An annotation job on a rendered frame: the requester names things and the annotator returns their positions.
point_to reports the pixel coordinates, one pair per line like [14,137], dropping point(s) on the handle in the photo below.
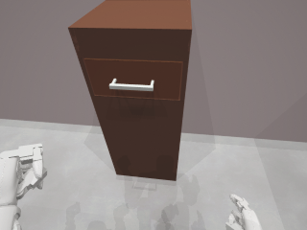
[136,87]

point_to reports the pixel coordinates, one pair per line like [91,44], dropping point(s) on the cabinet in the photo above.
[142,134]

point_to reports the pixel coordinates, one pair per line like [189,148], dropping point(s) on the left robot hand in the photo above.
[27,160]

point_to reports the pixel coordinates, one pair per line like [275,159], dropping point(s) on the drawer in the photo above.
[165,74]

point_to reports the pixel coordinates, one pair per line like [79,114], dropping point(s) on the right robot hand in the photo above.
[247,220]

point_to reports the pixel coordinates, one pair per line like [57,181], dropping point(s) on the robot left forearm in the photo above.
[9,215]

